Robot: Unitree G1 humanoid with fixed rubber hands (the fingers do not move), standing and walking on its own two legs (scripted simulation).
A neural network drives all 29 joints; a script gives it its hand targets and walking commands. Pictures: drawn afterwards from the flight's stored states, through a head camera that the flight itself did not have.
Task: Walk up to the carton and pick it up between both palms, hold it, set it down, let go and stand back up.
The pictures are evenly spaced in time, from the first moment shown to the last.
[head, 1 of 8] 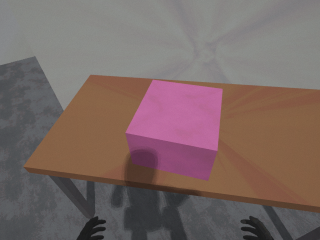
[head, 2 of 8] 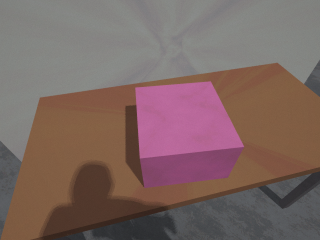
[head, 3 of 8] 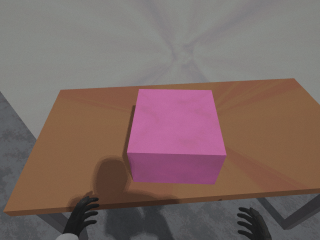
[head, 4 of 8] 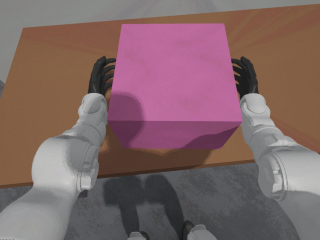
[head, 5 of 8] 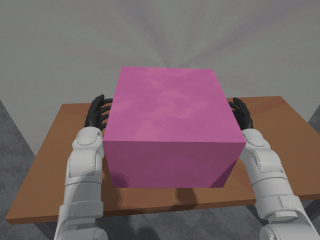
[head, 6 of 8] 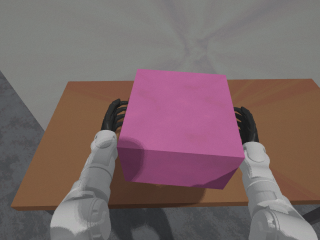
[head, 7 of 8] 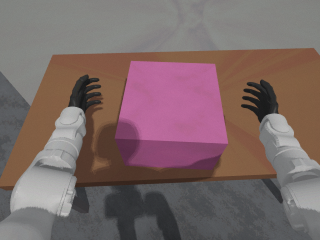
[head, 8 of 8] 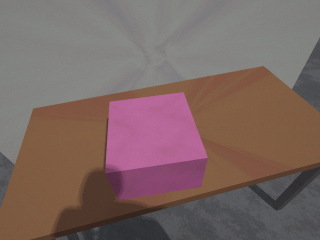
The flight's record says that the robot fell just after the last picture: no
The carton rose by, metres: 0.23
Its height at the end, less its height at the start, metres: +0.00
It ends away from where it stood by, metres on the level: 0.03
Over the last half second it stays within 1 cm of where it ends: yes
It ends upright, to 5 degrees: yes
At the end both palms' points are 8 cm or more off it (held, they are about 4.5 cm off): yes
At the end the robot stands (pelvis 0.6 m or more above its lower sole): yes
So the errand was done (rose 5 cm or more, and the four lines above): yes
